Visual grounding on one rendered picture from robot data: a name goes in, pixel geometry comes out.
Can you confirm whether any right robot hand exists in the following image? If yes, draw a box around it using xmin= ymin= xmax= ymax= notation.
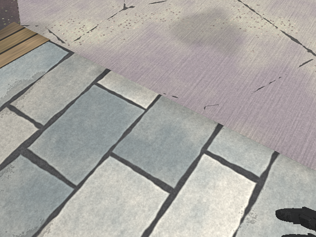
xmin=276 ymin=206 xmax=316 ymax=237

